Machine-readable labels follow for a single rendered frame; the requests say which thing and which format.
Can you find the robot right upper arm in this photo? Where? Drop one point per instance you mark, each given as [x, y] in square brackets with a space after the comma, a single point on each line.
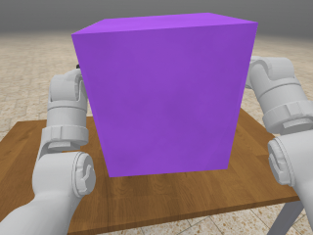
[291, 162]

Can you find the carton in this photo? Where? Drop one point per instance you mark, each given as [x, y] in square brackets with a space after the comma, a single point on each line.
[165, 91]

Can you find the robot left upper arm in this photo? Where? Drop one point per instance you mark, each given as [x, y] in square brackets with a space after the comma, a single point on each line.
[60, 181]

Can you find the left robot forearm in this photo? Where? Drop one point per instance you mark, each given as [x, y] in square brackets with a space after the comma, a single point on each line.
[67, 110]

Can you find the right robot forearm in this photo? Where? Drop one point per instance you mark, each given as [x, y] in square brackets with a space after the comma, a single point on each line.
[285, 107]

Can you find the table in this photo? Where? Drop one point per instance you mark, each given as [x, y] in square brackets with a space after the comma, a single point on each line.
[127, 202]

